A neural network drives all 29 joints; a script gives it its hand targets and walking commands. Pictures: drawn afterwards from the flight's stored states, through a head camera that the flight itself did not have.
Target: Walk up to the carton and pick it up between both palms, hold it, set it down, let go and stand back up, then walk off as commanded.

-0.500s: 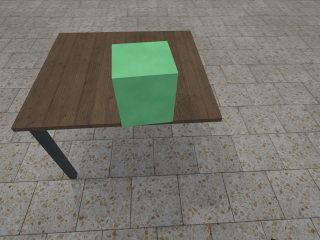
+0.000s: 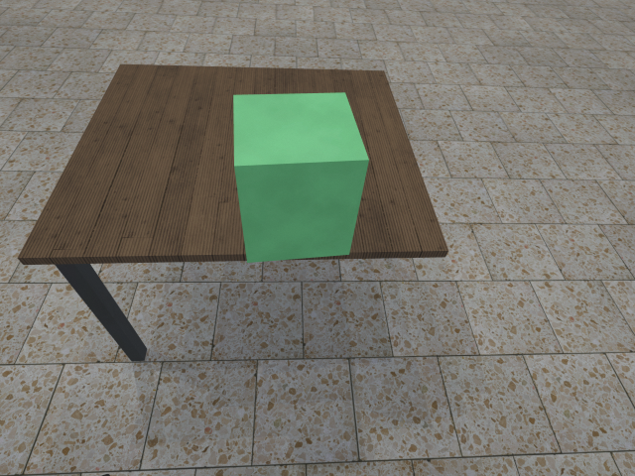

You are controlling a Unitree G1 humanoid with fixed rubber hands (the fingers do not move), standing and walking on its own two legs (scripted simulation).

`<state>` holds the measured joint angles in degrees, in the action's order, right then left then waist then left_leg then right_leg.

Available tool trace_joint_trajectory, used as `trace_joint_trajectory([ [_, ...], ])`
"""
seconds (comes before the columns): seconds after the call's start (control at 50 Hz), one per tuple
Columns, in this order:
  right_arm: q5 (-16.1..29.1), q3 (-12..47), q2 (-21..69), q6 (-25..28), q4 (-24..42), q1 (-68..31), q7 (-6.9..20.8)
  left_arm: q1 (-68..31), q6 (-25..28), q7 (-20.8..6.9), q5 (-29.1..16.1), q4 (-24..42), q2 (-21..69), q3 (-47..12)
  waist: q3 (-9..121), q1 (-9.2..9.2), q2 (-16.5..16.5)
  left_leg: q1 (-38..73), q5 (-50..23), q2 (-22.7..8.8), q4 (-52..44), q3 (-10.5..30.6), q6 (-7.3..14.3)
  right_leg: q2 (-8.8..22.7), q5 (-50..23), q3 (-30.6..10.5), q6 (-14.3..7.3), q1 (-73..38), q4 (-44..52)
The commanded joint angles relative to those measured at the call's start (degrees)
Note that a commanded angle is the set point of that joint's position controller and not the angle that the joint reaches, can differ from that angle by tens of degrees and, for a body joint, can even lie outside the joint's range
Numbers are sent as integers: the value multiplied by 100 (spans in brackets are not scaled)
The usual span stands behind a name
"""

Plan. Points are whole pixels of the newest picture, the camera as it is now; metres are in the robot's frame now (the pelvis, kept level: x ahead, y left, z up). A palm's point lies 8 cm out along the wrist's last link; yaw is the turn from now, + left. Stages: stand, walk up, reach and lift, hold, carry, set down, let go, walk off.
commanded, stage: walk up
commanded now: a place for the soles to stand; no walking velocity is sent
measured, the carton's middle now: (294, 179) +0.64 +0.05 -0.04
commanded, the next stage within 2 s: none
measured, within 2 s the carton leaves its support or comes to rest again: neither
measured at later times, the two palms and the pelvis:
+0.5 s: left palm out of the picture +0.11 +0.29 -0.12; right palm out of the picture +0.09 -0.32 -0.10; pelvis +0.02 -0.01 +0.00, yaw +0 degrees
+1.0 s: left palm out of the picture +0.11 +0.28 -0.10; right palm out of the picture +0.12 -0.34 -0.11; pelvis +0.03 -0.03 +0.00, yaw +0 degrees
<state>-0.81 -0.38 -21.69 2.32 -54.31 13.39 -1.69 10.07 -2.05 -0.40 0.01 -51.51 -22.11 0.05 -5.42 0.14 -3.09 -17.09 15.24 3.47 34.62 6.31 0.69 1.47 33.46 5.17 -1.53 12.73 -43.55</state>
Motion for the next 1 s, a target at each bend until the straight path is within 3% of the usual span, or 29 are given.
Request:
trace_joint_trajectory([
  [0.0, 68, -327, -1262, 2, 379, -471, -95, 193, 283, 88, 82, 6, -985, 556, 752, 281, 827, -59, -1860, -895, -407, 1500, 636, 162, -1990, -756, -94, -939, 2476],
  [0.02, 125, -271, -1032, 13, 421, -514, -90, 372, 331, 133, 155, -53, -1246, 625, 891, 341, 255, -582, -2081, -507, 397, 841, 411, 771, -2404, -1223, -224, -1427, 2534],
  [0.04, 161, -221, -843, 15, 482, -557, -72, 297, 368, 143, 188, 39, -1433, 636, 718, 294, -194, -1084, -1370, 6, 832, 68, 175, 1403, -2865, -1603, -418, -1578, 2657],
  [0.06, 114, -234, -899, -18, 460, -524, -82, 119, 381, 128, 170, 135, -1415, 623, 637, 234, -261, -1489, 793, 178, 936, -223, 105, 1855, -3329, -1882, -658, -1689, 2605],
  [0.08, 95, -328, -1186, -66, 372, -391, -100, -83, 400, 92, 145, 134, -1444, 624, 704, 157, -6, -1211, 1602, -128, 1498, -226, 88, 2198, -3167, -1851, -904, -1261, 2452],
  [0.14, 85, -323, -1210, -42, 309, -233, -16, -109, 399, 94, 153, 236, -1346, 613, 315, 66, -307, -1364, 1370, -278, 1492, -381, 136, 1660, -3505, -1202, -681, -1167, 2263],
  [0.2, 63, -276, -1059, -35, 338, -311, 0, 223, 367, 100, 158, 195, -1261, 602, 331, 239, -540, -1528, 1034, -207, 1372, -585, 76, 1274, -4990, -749, -532, -1591, 1783],
  [0.28, 62, -245, -976, 44, 399, -338, -30, 247, 265, 77, 142, 319, -1338, 649, 555, 337, -780, -1281, 829, -193, 712, -964, 81, 1240, -5103, -579, -726, -1841, 1378],
  [0.32, 65, -249, -969, 126, 260, 13, -66, -50, 202, 58, 80, 411, -1333, 642, 682, 131, -599, -632, 6, -122, -329, -1049, 131, 1067, -4711, -269, -597, -1620, 815],
  [0.34, 44, -297, -1044, 170, 172, 327, -93, -199, 168, 46, 23, 462, -1352, 635, 819, -48, -461, 6, -863, -57, -979, -930, 189, 892, -4593, -83, -422, -1348, 327],
  [0.36, 23, -406, -1246, 192, 63, 702, -146, -418, 165, 44, 3, 581, -1265, 618, 1093, -259, -247, 863, -1502, -242, -1034, -375, 362, 688, -4209, -32, -203, -780, -292],
  [0.38, -27, -547, -1608, 207, 117, 812, -186, -471, 157, 45, -52, 668, -1025, 561, 1241, -331, 588, 1614, -2475, -1052, -977, 1295, 724, 278, -2943, -157, 52, 355, -976],
  [0.4, -57, -566, -1775, 220, 212, 609, -209, -461, 121, 32, -69, 679, -840, 545, 1236, -195, 1258, 2137, -2968, -1754, -1060, 2971, 1258, -295, -6, -539, 208, 1453, -1120],
  [0.42, 44, -523, -1727, 194, 169, 426, -205, -503, 20, 44, -8, 554, -1028, 577, 1099, -160, 799, 1488, -1866, -1868, -1068, 3044, 1532, -21, 615, -1097, 111, 1140, -1085],
  [0.44, 22, -484, -1714, 187, 284, 55, -201, -346, 3, 51, -6, 508, -1118, 565, 723, -19, 981, 862, -1227, -1982, -1269, 3089, 1690, -7, 806, -1071, 72, 1079, -1090],
  [0.5, -88, -408, -1518, 117, 370, -364, -156, -487, 57, -29, -4, 388, -1086, 576, -181, 56, 1230, -147, -137, -1376, -1605, 2380, 1196, 116, 399, -940, -39, 794, -249],
  [0.54, -80, -399, -1545, 99, 334, -189, -135, -345, 90, -18, 14, 331, -1021, 579, -35, -5, 1370, 91, -684, -1411, -1576, 2437, 1142, 34, -196, -794, 18, 668, 305],
  [0.58, -24, -382, -1500, 78, 345, -247, -129, -205, 150, 15, 29, 227, -1000, 585, 316, 87, 1094, 241, -1478, -1409, -1238, 2306, 1105, 24, -749, -730, 2, 201, 1038],
  [0.62, 44, -343, -1377, 30, 366, -490, -128, 51, 237, 55, 44, 41, -923, 570, 604, 308, 932, 20, -2213, -1045, -510, 1579, 794, 52, -1782, -659, -71, -760, 2306],
  [0.64, 98, -277, -1136, 27, 376, -497, -117, 262, 301, 100, 118, -53, -1098, 603, 881, 363, 541, -347, -2352, -747, 158, 1093, 553, 477, -2301, -976, -170, -1387, 2459],
  [0.66, 133, -226, -943, 32, 475, -568, -99, 403, 349, 134, 176, -46, -1418, 663, 851, 400, -128, -974, -1991, -224, 931, 268, 256, 1203, -3152, -1520, -343, -1756, 2510],
  [0.68, 128, -223, -866, -3, 461, -638, -100, 243, 364, 129, 174, 64, -1426, 623, 654, 317, -370, -1518, 584, 196, 1084, -271, 142, 1773, -3746, -1848, -635, -1881, 2535],
  [0.7, 91, -289, -1117, -55, 388, -477, -127, 15, 378, 92, 132, 88, -1431, 628, 726, 200, -89, -1345, 1609, -58, 1489, -305, 111, 2117, -3789, -1856, -851, -1547, 2337],
  [0.72, 102, -328, -1202, -96, 330, -385, -123, -191, 411, 93, 96, 135, -1432, 621, 641, 129, 34, -1145, 1796, -211, 1824, -234, 82, 2266, -4012, -1795, -987, -1227, 2229],
  [0.76, 87, -333, -1203, -98, 310, -268, -53, -215, 391, 115, 89, 173, -1353, 597, 323, 36, -184, -1221, 1527, -271, 1875, -366, 127, 1832, -4499, -1209, -792, -1054, 2035],
  [0.84, 106, -264, -1021, -89, 380, -376, -16, 193, 357, 144, 116, 158, -1280, 593, 370, 259, -525, -1516, 980, -169, 1511, -631, 61, 1266, -5896, -728, -384, -1691, 1618],
  [0.92, 86, -249, -989, -33, 412, -488, -37, 113, 274, 127, 110, 245, -1310, 623, 484, 325, -674, -1224, 828, -267, 809, -886, 75, 1266, -5267, -656, -605, -1737, 1396],
  [0.94, 78, -266, -993, -3, 356, -329, -52, -41, 251, 109, 94, 283, -1326, 617, 554, 222, -718, -908, 739, -267, 555, -920, 109, 1303, -5159, -590, -686, -1530, 1264],
  [0.98, 57, -301, -1025, 70, 214, 110, -76, -344, 191, 79, 29, 371, -1337, 618, 663, -40, -638, -157, -278, -164, -512, -917, 192, 1104, -4568, -318, -535, -1164, 724],
])
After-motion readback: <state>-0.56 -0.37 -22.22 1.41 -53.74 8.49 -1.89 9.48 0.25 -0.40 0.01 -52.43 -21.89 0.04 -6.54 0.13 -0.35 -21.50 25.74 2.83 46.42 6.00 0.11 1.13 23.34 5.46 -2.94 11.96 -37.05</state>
